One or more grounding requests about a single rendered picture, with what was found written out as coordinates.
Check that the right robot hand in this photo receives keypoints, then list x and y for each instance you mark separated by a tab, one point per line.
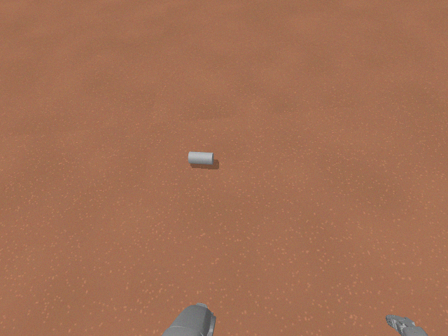
404	326

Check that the can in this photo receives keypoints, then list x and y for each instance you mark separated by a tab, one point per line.
200	158

